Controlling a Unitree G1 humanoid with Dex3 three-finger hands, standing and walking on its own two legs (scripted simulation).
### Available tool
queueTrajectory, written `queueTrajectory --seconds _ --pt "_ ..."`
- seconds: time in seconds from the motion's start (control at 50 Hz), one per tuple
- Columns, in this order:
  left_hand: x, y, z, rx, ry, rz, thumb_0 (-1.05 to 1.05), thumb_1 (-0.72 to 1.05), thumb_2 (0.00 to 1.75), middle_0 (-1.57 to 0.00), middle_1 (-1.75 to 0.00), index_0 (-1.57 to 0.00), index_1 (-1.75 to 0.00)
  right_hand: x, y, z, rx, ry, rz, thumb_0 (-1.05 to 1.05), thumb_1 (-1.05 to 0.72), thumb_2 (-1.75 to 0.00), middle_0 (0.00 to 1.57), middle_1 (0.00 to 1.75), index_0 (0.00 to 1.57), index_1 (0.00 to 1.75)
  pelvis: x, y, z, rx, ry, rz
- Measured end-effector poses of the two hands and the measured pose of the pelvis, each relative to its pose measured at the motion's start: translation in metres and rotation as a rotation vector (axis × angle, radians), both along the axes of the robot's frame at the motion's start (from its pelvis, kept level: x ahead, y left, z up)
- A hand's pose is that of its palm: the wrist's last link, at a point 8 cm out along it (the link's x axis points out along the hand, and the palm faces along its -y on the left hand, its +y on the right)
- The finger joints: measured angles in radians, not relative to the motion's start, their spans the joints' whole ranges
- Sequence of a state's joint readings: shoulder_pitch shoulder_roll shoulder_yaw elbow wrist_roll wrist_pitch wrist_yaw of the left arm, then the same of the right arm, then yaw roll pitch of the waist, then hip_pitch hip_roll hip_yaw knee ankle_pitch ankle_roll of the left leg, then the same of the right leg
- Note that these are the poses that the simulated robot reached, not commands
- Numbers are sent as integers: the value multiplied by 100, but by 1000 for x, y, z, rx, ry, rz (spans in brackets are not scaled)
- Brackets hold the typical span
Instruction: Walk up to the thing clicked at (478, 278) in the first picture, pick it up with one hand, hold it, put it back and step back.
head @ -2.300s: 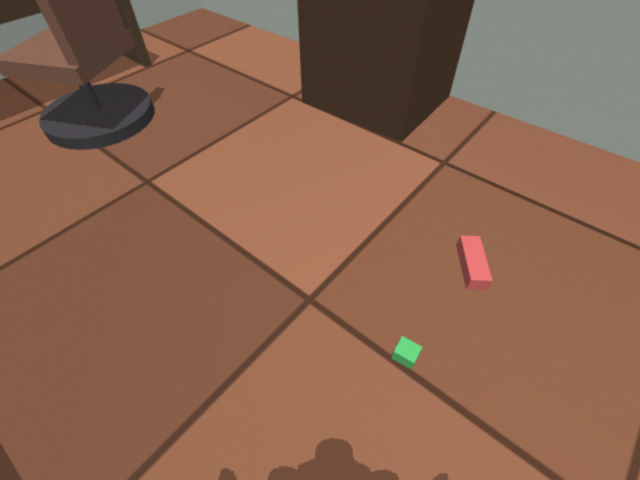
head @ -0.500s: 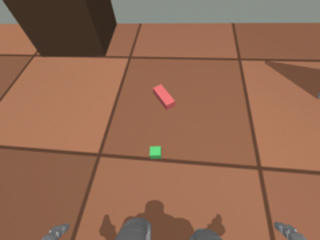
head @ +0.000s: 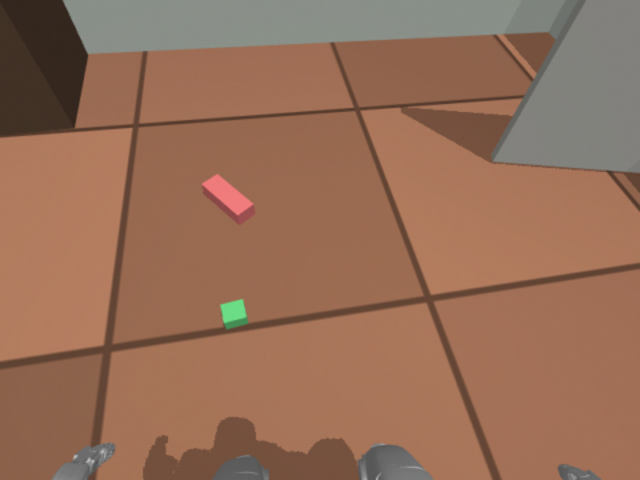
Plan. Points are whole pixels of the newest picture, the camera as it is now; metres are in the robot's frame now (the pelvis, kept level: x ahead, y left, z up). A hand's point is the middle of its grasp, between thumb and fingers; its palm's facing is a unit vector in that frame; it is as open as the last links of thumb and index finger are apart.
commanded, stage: walk up
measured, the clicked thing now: (228, 199) +1.10 +0.35 -0.73
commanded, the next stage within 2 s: stand in 1.64 s
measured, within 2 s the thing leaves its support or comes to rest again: neither
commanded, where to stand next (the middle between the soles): +0.06 -0.02 m, yaw -15 degrees
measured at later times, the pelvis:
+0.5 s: pelvis -0.01 -0.01 -0.02, yaw -11 degrees
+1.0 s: pelvis -0.02 -0.02 +0.00, yaw -16 degrees
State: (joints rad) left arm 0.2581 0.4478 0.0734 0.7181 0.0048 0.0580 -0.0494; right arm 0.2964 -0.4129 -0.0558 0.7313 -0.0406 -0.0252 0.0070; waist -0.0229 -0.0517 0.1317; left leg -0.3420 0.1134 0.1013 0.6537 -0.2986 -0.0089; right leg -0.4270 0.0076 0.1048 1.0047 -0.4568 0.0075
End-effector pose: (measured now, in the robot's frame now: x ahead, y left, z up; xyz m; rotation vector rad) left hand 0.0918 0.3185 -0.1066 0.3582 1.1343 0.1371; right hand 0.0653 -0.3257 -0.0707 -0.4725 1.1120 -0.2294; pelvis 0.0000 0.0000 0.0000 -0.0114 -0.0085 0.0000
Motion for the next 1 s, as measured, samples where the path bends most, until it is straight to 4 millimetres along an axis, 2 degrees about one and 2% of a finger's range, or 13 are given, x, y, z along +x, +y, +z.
queueTrajectory --seconds 0.1,0.14,0.22,0.3,0.38,0.44,0.5,0.56,0.66,0.74,0.8,0.88,1.0 --pt "0 -18 1 57 22 -43 0 90 90 -21 -30 -21 -30 -20 -33 -22 14 -7 -54 1 -90 -90 21 30 21 30 -1 -17 -13 -8 -12 -52" --pt "-2 -27 5 74 13 -49 0 90 90 -21 -30 -21 -30 -25 -39 -33 31 2 -96 1 -90 -90 21 30 20 30 -2 -22 -14 -30 -29 -51" --pt "-4 -38 17 89 17 -67 0 90 90 -21 -30 -21 -30 -25 -32 -42 88 -10 -144 1 -91 -90 20 30 20 30 0 -27 -7 17 -28 -113" --pt "1 -41 21 101 12 -94 0 90 90 -21 -30 -21 -30 -22 -20 -45 127 -32 -148 1 -91 -90 20 30 20 30 -1 -26 -5 17 -25 -144" --pt "13 -37 14 97 -12 -126 0 90 90 -21 -30 -21 -30 -22 -10 -48 132 -36 -151 1 -91 -90 21 30 20 30 -4 -20 -9 8 -21 -165" --pt "25 -31 0 80 -31 -142 0 90 90 -21 -30 -21 -30 -25 -3 -49 112 -46 -163 1 -91 -90 21 30 20 30 -5 -12 -18 10 -23 -167" --pt "35 -33 -8 60 -42 -143 0 90 90 -21 -30 -21 -30 -37 5 -44 104 -46 -176 1 -91 -90 21 30 20 30 -9 -7 -17 28 -39 -191" --pt "41 -40 -8 38 -36 -183 0 90 90 -21 -30 -21 -30 -51 7 -34 100 -48 -210 1 -91 -90 21 30 20 30 -11 -6 -11 -2 -45 -212" --pt "45 -48 -5 26 -28 -220 0 90 90 -21 -30 -21 -30 -75 -4 -26 82 -38 -241 1 -90 -90 21 30 21 30 -17 -13 -6 -6 -35 -239" --pt "39 -54 -3 55 -25 -227 0 90 90 -21 -30 -21 -30 -92 -20 -36 83 -15 -275 1 -90 -90 21 30 21 30 -22 -21 -10 -30 -43 -255" --pt "30 -58 1 69 -20 -231 0 90 90 -21 -30 -21 -30 -100 -24 -42 100 4 -309 1 -91 -90 21 30 20 30 -23 -25 -8 -24 -45 -266" --pt "26 -59 5 78 4 -232 0 90 90 -21 -30 -21 -30 -104 -21 -47 126 -8 -334 1 -91 -90 20 30 20 30 -22 -24 -6 0 -43 -278" --pt "41 -65 8 54 -17 -239 0 90 90 -21 -30 -21 -30 -113 -2 -52 166 18 -347 1 -91 -90 20 30 20 30 -24 -17 -2 15 -48 -287"
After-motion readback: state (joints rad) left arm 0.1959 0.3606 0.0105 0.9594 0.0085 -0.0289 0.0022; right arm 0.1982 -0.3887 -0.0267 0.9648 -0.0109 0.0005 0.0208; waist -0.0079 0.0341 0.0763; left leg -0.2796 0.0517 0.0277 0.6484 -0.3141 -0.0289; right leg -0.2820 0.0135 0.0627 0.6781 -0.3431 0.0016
